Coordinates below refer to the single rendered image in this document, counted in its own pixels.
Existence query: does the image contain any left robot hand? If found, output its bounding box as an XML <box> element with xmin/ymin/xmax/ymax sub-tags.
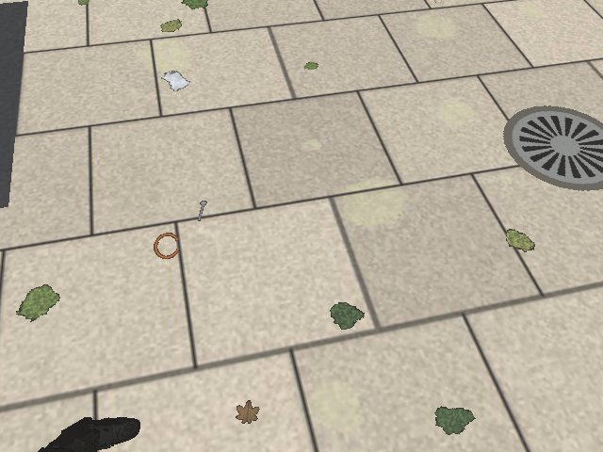
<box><xmin>38</xmin><ymin>417</ymin><xmax>140</xmax><ymax>452</ymax></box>

